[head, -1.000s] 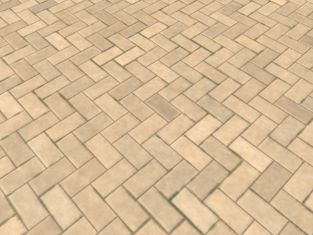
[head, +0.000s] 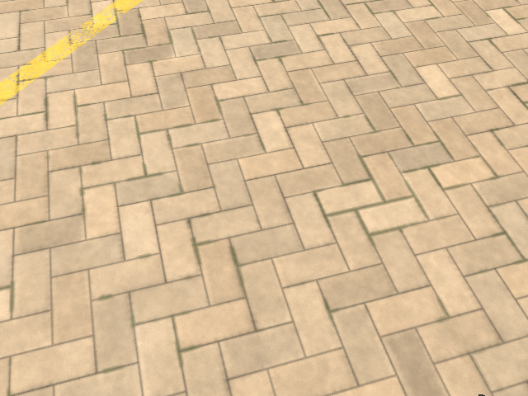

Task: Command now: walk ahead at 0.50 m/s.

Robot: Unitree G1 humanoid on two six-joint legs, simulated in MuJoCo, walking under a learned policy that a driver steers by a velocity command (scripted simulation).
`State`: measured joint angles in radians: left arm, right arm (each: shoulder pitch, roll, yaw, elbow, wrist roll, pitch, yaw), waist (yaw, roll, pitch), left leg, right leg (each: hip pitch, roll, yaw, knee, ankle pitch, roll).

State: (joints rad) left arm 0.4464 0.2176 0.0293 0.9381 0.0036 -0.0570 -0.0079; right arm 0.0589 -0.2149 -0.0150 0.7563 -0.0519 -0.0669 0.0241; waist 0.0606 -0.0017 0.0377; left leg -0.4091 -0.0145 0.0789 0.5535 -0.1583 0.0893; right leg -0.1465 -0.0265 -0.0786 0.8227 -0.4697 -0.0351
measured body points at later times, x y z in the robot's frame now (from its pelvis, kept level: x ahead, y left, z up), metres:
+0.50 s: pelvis +0.25 -0.03 -0.01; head +0.29 -0.05 +0.44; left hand +0.48 +0.15 -0.12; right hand +0.16 -0.27 -0.15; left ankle +0.08 +0.08 -0.72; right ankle +0.34 -0.11 -0.73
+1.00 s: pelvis +0.51 -0.10 +0.00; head +0.54 -0.12 +0.45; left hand +0.63 +0.17 -0.12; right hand +0.61 -0.41 -0.08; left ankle +0.70 -0.06 -0.71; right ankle +0.34 -0.11 -0.73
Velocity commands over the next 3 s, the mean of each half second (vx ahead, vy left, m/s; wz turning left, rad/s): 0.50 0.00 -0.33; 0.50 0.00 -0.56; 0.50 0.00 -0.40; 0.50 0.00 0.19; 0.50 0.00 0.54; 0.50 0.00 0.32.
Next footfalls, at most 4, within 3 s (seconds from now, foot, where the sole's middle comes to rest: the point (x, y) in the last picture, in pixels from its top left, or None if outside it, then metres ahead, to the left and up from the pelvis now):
0.50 right None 0.38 -0.12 -0.77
1.02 left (320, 298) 0.73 -0.09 -0.77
1.54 right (439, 293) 0.77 -0.42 -0.77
2.08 left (437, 198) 1.11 -0.47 -0.77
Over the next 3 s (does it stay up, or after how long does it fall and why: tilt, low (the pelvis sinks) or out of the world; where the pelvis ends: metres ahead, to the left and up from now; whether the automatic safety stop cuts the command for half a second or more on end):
stays up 1.38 -0.64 0.01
